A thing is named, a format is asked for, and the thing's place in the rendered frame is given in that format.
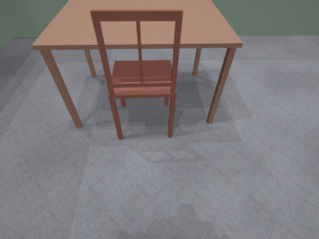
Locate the table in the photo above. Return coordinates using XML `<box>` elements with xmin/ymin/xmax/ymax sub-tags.
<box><xmin>32</xmin><ymin>0</ymin><xmax>243</xmax><ymax>128</ymax></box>

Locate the chair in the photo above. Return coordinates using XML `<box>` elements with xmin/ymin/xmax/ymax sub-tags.
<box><xmin>90</xmin><ymin>9</ymin><xmax>183</xmax><ymax>139</ymax></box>

